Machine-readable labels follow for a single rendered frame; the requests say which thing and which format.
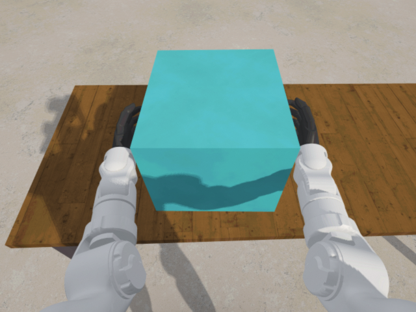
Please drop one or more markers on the robot left forearm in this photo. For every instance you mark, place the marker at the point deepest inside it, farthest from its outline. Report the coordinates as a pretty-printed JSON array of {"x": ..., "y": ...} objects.
[{"x": 113, "y": 214}]

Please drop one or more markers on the table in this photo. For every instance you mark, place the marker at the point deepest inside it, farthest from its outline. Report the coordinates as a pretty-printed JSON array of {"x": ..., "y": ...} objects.
[{"x": 368, "y": 131}]

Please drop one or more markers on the left robot hand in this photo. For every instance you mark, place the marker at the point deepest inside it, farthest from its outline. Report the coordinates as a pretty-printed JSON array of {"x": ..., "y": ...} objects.
[{"x": 125, "y": 128}]

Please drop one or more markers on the right robot hand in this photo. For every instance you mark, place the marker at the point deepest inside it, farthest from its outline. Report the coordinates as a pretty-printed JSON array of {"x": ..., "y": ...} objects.
[{"x": 306, "y": 129}]

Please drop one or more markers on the robot left upper arm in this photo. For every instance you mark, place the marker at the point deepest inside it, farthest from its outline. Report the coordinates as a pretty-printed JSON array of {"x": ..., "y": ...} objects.
[{"x": 103, "y": 279}]

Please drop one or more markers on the carton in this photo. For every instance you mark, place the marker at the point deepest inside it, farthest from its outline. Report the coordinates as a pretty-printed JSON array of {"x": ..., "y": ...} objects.
[{"x": 215, "y": 131}]

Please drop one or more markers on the robot right forearm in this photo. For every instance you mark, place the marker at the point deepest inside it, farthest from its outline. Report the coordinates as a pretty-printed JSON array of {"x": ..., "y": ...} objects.
[{"x": 320, "y": 202}]

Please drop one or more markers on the robot right upper arm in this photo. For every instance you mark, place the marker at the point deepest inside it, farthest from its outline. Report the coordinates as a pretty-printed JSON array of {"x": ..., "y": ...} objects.
[{"x": 347, "y": 278}]

